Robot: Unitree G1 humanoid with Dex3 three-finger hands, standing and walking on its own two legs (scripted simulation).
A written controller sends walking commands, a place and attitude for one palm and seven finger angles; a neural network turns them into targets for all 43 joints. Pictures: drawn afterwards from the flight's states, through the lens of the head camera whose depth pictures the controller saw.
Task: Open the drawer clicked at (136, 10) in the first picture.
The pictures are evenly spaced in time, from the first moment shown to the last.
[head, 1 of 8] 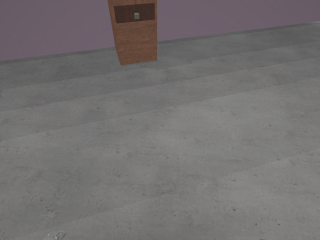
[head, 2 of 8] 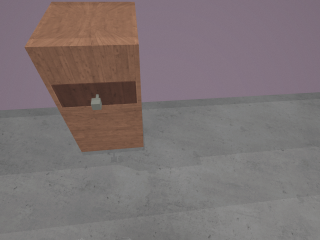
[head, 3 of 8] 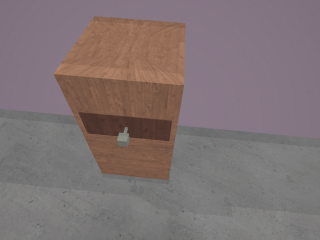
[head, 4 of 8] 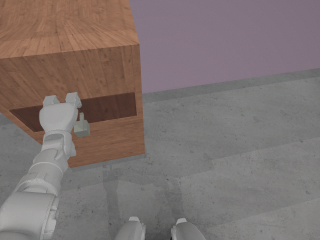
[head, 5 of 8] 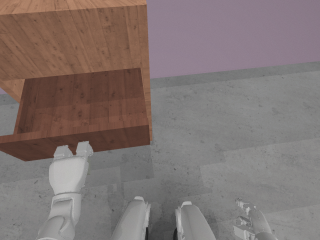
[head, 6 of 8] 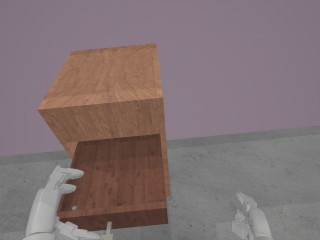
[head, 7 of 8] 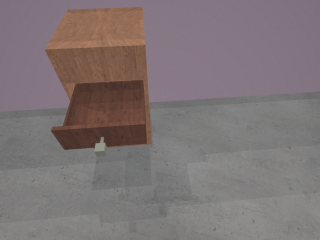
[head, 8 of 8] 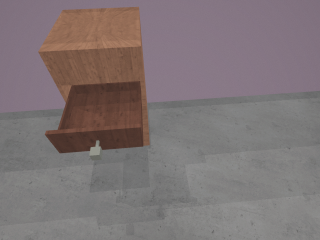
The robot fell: no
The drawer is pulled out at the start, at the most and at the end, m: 0.00 0.30 0.30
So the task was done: yes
